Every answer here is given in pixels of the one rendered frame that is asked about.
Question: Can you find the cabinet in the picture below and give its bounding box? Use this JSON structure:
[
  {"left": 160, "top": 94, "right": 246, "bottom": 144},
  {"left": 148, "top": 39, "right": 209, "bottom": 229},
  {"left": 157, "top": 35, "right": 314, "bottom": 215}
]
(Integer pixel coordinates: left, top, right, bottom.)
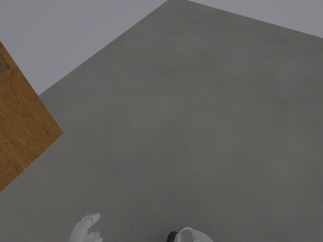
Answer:
[{"left": 0, "top": 41, "right": 63, "bottom": 192}]

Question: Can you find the drawer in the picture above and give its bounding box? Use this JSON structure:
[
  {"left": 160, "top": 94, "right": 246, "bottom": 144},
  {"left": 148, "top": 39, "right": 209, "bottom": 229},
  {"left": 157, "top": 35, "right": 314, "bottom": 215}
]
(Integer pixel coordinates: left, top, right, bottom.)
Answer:
[{"left": 0, "top": 52, "right": 12, "bottom": 75}]

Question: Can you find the robot right thigh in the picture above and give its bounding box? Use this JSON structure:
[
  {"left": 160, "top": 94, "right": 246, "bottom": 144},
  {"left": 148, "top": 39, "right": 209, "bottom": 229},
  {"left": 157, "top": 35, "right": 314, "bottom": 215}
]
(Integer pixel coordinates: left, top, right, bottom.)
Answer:
[{"left": 175, "top": 229, "right": 213, "bottom": 242}]

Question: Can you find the robot right foot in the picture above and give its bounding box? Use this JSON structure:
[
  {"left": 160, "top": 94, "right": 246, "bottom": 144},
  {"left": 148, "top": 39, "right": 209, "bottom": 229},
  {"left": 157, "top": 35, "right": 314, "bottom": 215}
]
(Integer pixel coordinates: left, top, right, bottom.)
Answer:
[{"left": 167, "top": 231, "right": 178, "bottom": 242}]

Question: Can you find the robot left hand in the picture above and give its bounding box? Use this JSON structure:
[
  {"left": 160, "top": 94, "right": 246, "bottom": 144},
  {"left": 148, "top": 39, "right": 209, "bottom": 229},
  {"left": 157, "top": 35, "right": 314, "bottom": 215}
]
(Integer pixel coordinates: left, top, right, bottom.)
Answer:
[{"left": 67, "top": 213, "right": 103, "bottom": 242}]

